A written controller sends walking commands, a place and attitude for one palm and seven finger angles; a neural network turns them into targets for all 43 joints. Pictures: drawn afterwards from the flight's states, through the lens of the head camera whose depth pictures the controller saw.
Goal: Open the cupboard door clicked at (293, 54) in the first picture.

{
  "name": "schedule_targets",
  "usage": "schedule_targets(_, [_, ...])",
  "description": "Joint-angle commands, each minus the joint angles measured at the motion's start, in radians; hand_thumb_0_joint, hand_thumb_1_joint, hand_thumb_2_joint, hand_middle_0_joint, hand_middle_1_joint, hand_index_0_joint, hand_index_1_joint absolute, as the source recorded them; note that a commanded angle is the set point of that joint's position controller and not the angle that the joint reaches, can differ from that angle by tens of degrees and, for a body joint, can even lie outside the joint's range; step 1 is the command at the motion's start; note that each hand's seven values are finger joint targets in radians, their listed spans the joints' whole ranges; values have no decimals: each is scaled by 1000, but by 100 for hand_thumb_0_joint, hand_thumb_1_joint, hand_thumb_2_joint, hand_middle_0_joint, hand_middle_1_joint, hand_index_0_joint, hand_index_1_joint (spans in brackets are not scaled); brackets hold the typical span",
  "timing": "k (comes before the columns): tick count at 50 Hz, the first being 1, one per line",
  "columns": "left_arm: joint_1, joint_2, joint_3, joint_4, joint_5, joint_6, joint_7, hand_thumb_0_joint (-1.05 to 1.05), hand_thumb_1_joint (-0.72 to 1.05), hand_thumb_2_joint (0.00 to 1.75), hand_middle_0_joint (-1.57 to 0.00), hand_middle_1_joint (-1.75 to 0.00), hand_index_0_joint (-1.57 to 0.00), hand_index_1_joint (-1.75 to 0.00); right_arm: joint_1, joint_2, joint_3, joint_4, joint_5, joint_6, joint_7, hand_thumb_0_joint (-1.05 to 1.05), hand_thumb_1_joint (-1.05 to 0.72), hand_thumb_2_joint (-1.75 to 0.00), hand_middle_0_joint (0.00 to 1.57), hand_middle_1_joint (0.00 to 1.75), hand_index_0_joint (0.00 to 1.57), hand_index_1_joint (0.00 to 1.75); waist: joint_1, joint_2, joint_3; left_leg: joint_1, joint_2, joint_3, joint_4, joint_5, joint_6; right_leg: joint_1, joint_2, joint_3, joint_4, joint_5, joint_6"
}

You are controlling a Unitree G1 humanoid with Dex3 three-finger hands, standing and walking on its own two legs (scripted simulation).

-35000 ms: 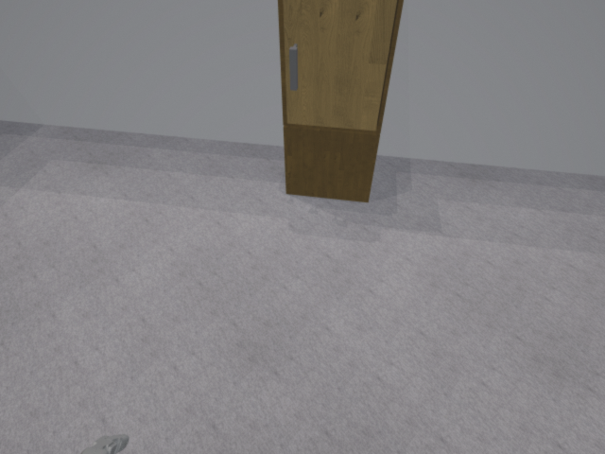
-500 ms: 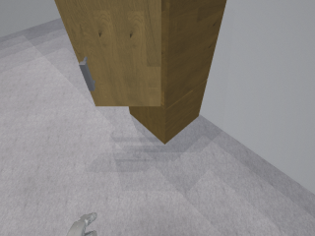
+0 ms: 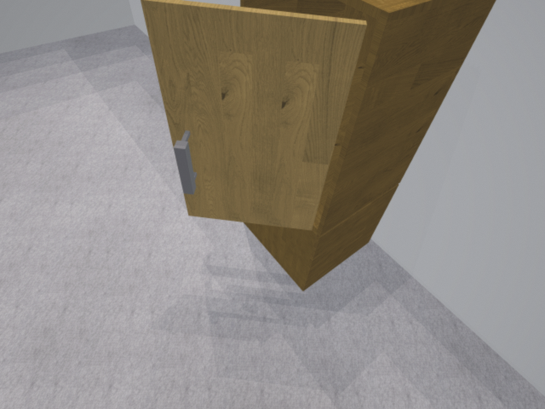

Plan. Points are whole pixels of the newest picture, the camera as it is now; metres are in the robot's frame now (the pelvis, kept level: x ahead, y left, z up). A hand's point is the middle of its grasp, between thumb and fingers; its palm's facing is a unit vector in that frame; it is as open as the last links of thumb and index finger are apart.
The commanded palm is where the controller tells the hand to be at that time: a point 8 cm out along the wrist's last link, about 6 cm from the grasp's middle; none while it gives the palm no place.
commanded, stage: come to a stop and stand still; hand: left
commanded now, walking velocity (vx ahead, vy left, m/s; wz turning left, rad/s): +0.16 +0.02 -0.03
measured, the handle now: (188, 162) +0.63 +0.26 -0.09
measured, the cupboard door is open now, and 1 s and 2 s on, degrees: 46 46 46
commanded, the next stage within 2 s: look again from close up in 1.28 s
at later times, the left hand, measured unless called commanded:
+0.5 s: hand (180, 389) +0.17 +0.17 -0.17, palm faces +0.00 -0.98 -0.20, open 7.4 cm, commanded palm none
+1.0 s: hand out of the picture +0.03 +0.22 -0.16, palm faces +0.03 -0.97 -0.25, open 7.4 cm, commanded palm none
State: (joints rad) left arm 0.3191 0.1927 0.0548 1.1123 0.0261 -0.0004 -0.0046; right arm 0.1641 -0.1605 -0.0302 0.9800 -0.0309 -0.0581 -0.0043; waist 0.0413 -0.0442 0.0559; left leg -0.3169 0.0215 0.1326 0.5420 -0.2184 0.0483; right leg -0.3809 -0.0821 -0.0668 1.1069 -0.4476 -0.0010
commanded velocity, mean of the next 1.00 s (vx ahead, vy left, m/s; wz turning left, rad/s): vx -0.08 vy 0.00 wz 0.00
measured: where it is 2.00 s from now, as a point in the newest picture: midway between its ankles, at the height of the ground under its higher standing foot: outside the picture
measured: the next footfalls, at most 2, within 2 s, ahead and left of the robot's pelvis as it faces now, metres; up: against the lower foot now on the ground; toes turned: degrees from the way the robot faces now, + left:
right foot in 0.24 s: +0.11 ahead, -0.09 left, +0.00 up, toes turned +2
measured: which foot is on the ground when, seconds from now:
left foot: down 0.00-1.00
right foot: up 0.00-0.22, down 0.24-1.00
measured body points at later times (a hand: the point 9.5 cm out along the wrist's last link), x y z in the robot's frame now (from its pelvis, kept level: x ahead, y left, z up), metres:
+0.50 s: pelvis +0.07 -0.01 +0.00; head +0.11 -0.01 +0.45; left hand +0.17 +0.22 -0.15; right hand +0.07 -0.24 -0.16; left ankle +0.05 +0.10 -0.73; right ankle +0.09 -0.12 -0.73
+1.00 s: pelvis +0.02 +0.03 +0.00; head +0.01 +0.02 +0.45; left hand +0.03 +0.27 -0.14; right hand +0.10 -0.19 -0.15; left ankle +0.06 +0.10 -0.73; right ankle +0.07 -0.11 -0.73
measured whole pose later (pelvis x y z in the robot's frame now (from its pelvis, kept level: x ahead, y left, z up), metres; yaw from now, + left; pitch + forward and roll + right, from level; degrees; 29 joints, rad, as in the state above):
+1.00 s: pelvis +0.02 +0.03 +0.00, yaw +0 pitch -2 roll +0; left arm 0.33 0.17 0.01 1.00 0.03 0.02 0.03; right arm 0.22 -0.18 -0.02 0.92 -0.02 0.02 0.00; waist 0.01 0.04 0.01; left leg -0.26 -0.04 0.12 0.53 -0.24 0.08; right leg -0.29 -0.05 -0.01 0.55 -0.22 0.02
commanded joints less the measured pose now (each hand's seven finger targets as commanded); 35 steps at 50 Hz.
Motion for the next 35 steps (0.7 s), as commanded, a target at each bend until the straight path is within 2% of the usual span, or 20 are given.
schedule_targets(1, [11, 22, -1, -85, 0, -20, -7, 0, 90, 90, -20, -30, -20, -30, 133, -144, -20, 12, 5, -8, -23, 0, -90, -90, 20, 30, 20, 30, -28, 162, -40, 94, 267, -228, -341, 99, 109, -114, -40, 27, -10, 87, 5])
schedule_targets(4, [-20, 6, -6, -100, 0, -15, -5, 0, 90, 90, -20, -30, -20, -30, 143, -126, -24, 25, 2, -7, -23, 0, -90, -90, 20, 30, 20, 30, -33, 130, -56, 113, 248, -180, -337, 143, 122, -66, -26, 5, -189, 110, 11])
schedule_targets(8, [-23, -6, -22, -86, -10, -11, 13, 0, 90, 90, -20, -30, -20, -30, 120, -127, -10, 43, 7, 6, -35, 0, -90, -90, 20, 30, 20, 30, -21, 90, -78, 104, 234, -131, -216, 455, 97, 122, 16, -7, -455, 197, 23])
schedule_targets(10, [7, 42, -13, -74, -8, -11, 21, 0, 90, 90, -20, -30, -20, -30, 103, -115, -8, 53, 16, 18, -38, 0, -90, -90, 20, 30, 20, 30, 1, 88, -78, 79, 190, -125, -139, 399, 36, 221, 12, 24, -630, 361, 19])
schedule_targets(12, [-9, 126, -7, -78, -4, -17, 26, 0, 90, 90, -20, -30, -20, -30, 136, -92, -11, 59, 28, 34, -32, 0, -90, -90, 20, 30, 20, 30, -26, -21, -85, 47, 77, -78, -78, 135, -48, 247, -116, 173, -657, 756, -48])
schedule_targets(14, [-76, 149, -8, -96, -11, -5, 26, 0, 90, 90, -20, -30, -20, -30, 181, -71, -11, 78, 30, 52, -24, 0, -90, -90, 20, 30, 20, 30, -60, 12, -48, 89, 45, -77, -97, 64, -65, 150, -165, 154, -617, 755, -101])
schedule_targets(15, [-81, 140, -3, -99, -11, -3, 31, 0, 90, 90, -20, -30, -20, -30, 185, -75, -15, 84, 24, 63, -28, 0, -90, -90, 20, 30, 20, 30, -58, -48, -71, 104, 60, -71, -70, 151, -61, 175, -129, 142, -599, 789, -92])
schedule_targets(17, [-75, 148, 2, -107, -15, 0, 41, 0, 90, 90, -20, -30, -20, -30, 197, -97, -26, 83, 25, 72, -32, 0, -90, -90, 20, 30, 20, 30, -50, -124, -143, 114, 47, -52, 21, 173, -68, 238, -161, 152, -599, 945, -107])
schedule_targets(20, [-74, 157, 12, -110, -14, 6, 51, 0, 90, 90, -20, -30, -20, -30, 175, -74, -25, 67, 28, 85, -32, 0, -90, -90, 20, 30, 20, 30, -32, -138, -143, 31, 4, -49, 106, -139, -84, 312, -226, 194, -625, 1110, -174])
schedule_targets(22, [-104, 164, 19, -124, -9, 10, 54, 0, 90, 90, -20, -30, -20, -30, 151, -67, -26, 59, 27, 93, -31, 0, -90, -90, 20, 30, 20, 30, -27, -116, -117, 0, 3, -65, 106, -245, -86, 304, -249, 216, -648, 1064, -198])
schedule_targets(24, [-146, 158, 22, -135, -11, 13, 52, 0, 90, 90, -20, -30, -20, -30, 171, -67, -28, 65, 27, 95, -30, 0, -90, -90, 20, 30, 20, 30, -49, -98, -114, 64, 17, -78, 3, -139, -84, 247, -221, 200, -642, 876, -173])
schedule_targets(26, [-162, 117, 16, -158, -19, 22, 43, 0, 90, 90, -20, -30, -20, -30, 198, -106, -30, 67, 13, 85, -29, 0, -90, -90, 20, 30, 20, 30, -56, 69, -118, 173, 129, -189, -124, 200, -32, 116, -83, 94, -574, 508, -60])
schedule_targets(27, [-164, 79, 8, -167, -22, 29, 41, 0, 90, 90, -20, -30, -20, -30, 167, -144, -32, 50, 6, 80, -31, 0, -90, -90, 20, 30, 20, 30, -42, 192, -100, 97, 228, -284, -193, 283, 30, 132, -1, 22, -518, 287, -7])
schedule_targets(28, [-171, 66, 5, -157, -18, 40, 44, 0, 90, 90, -20, -30, -20, -30, 116, -152, -34, 41, 4, 82, -30, 0, -90, -90, 20, 30, 20, 30, -34, 244, -52, -4, 264, -302, -262, 197, 78, 164, 42, 13, -431, 64, 2])
schedule_targets(29, [11, 86, -20, -111, -33, 19, 76, 0, 90, 90, -20, -30, -20, -30, -42, -188, -46, -61, 31, 50, -29, 0, -90, -90, 20, 30, 20, 30, 35, 287, -120, 72, 244, -188, 43, 458, 28, 143, -54, 155, -540, 240, -51])
schedule_targets(30, [22, 136, -11, -121, -9, -10, 65, 0, 90, 90, -20, -30, -20, -30, -27, -147, -25, -99, 23, 49, -22, 0, -90, -90, 20, 30, 20, 30, 21, 134, -135, 64, 116, -108, 148, 394, -19, 208, -83, 117, -627, 636, -59])
schedule_targets(31, [-33, 163, 7, -139, -5, -21, 63, 0, 90, 90, -20, -30, -20, -30, 115, -84, -26, -84, 19, 46, -23, 0, -90, -90, 20, 30, 20, 30, -48, 36, -248, 24, 38, -74, 172, 199, -55, 326, -201, 243, -562, 945, -120])
schedule_targets(32, [-62, 175, 5, -152, -6, -24, 64, 0, 90, 90, -20, -30, -20, -30, 152, -59, -21, -76, 26, 52, -21, 0, -90, -90, 20, 30, 20, 30, -55, -49, -251, 0, 5, -89, 97, -108, -66, 353, -238, 255, -556, 1020, -172])
schedule_targets(34, [-132, 152, -6, -189, -6, -6, 62, 0, 90, 90, -20, -30, -20, -30, 170, -86, -23, -74, 25, 56, -14, 0, -90, -90, 20, 30, 20, 30, -90, 5, -164, 121, 37, -109, -82, 36, -48, 169, -129, 147, -547, 563, -105])
schedule_targets(35, [-136, 115, -11, -196, -6, 5, 57, 0, 90, 90, -20, -30, -20, -30, 170, -118, -28, -80, 13, 47, -12, 0, -90, -90, 20, 30, 20, 30, -79, 155, -106, 128, 118, -193, -109, 238, -20, 94, -23, 70, -502, 340, -48])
